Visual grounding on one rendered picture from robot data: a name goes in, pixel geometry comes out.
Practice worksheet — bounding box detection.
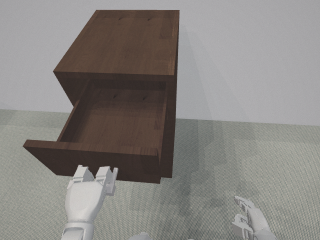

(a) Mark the left robot forearm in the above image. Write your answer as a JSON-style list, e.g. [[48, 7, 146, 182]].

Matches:
[[60, 221, 95, 240]]

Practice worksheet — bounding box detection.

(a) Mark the robot left shin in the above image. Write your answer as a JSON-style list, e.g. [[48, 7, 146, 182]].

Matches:
[[140, 232, 149, 237]]

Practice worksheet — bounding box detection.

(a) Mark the handle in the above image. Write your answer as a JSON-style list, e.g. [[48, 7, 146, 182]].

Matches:
[[67, 165, 119, 196]]

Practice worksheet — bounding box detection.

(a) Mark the robot right hand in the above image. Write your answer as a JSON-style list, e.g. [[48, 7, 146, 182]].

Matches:
[[231, 196, 271, 240]]

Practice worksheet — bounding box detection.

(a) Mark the drawer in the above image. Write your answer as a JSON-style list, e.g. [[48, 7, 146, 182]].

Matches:
[[23, 78, 168, 184]]

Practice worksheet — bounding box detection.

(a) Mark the robot left hand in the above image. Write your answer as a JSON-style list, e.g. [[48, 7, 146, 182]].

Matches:
[[65, 166, 113, 223]]

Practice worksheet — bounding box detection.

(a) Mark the right robot forearm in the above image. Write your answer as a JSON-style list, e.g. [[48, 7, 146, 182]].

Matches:
[[252, 230, 278, 240]]

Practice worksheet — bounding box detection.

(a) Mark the cabinet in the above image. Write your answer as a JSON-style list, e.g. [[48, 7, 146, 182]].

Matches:
[[53, 10, 180, 178]]

